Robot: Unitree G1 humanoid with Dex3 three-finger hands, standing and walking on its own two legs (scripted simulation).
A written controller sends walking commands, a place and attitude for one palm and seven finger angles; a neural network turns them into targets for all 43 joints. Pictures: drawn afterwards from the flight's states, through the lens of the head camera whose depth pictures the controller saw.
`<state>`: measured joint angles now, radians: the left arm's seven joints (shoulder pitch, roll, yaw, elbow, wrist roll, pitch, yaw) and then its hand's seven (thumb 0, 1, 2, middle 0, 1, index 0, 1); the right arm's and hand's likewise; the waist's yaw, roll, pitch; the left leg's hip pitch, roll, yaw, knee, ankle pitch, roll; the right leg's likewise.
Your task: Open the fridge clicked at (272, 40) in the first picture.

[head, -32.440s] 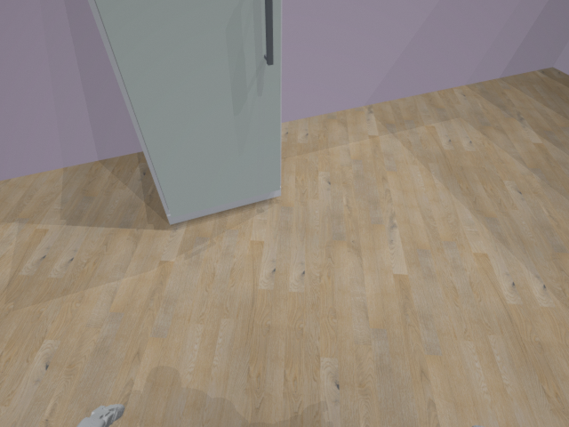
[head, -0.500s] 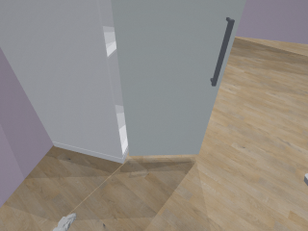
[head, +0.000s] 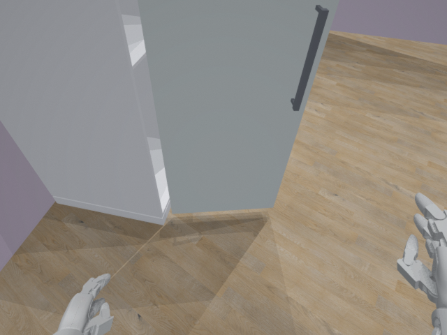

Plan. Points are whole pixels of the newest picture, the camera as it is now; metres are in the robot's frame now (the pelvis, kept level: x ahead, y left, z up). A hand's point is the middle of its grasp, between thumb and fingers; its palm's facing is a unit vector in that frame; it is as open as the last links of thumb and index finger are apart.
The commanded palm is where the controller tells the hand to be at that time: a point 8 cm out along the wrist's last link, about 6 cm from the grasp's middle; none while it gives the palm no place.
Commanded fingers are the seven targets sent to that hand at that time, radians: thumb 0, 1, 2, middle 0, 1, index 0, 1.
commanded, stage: let the arm hang, fingers relaxed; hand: right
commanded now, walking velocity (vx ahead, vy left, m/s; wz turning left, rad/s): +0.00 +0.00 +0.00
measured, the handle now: (306, 63) +0.82 -0.21 +0.12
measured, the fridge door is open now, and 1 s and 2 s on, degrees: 73 73 73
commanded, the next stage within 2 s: look to check the result in 1.04 s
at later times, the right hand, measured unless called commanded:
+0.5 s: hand out of the picture +0.00 -0.24 -0.16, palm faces -0.03 +0.97 -0.23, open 7.3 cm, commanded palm none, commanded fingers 0.00 -0.90 -0.90 0.20 0.30 0.20 0.30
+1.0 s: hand out of the picture +0.03 -0.23 -0.17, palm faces -0.05 +0.98 -0.17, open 7.3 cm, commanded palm none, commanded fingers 0.00 -0.90 -0.90 0.20 0.30 0.20 0.30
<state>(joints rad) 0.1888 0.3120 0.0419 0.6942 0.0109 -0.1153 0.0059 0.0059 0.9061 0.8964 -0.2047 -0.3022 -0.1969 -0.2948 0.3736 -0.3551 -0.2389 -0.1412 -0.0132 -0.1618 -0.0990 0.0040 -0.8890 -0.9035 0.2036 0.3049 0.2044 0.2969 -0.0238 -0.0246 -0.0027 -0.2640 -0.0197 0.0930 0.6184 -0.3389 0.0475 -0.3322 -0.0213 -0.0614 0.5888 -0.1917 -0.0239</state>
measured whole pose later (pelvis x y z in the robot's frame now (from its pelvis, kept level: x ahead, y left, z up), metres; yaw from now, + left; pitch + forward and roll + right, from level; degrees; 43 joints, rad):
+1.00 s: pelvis +0.01 -0.06 +0.02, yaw +2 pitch -1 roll +1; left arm 0.20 0.16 0.00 1.15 0.02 0.00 0.03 0.00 0.92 0.90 -0.20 -0.30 -0.20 -0.29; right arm 0.23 -0.17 0.02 1.13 -0.03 0.00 -0.03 0.00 -0.91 -0.90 0.20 0.30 0.20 0.30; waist 0.00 0.03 0.04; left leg -0.14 0.02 -0.04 0.38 -0.23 -0.03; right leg -0.18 0.06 -0.08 0.39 -0.19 -0.09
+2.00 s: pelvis +0.02 -0.05 +0.02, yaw +2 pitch -1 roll +0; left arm 0.22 0.14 0.00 1.17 0.02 -0.01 0.03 0.00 0.91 0.90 -0.20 -0.30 -0.20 -0.29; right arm 0.25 -0.16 0.02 1.15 -0.02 0.00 -0.04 0.00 -0.90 -0.90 0.20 0.30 0.20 0.30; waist 0.01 0.02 0.06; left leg -0.13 0.01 -0.05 0.38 -0.24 -0.03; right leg -0.17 0.05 -0.09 0.38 -0.20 -0.08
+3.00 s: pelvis +0.02 -0.05 +0.02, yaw +2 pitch -1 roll +0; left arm 0.23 0.14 0.00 1.18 0.02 -0.01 0.03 0.00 0.91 0.90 -0.20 -0.30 -0.20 -0.29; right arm 0.25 -0.16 0.01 1.15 -0.02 0.00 -0.04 0.00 -0.90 -0.90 0.20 0.30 0.20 0.30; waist 0.01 0.02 0.06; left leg -0.13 0.00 -0.05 0.37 -0.23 -0.02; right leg -0.17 0.04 -0.09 0.38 -0.20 -0.07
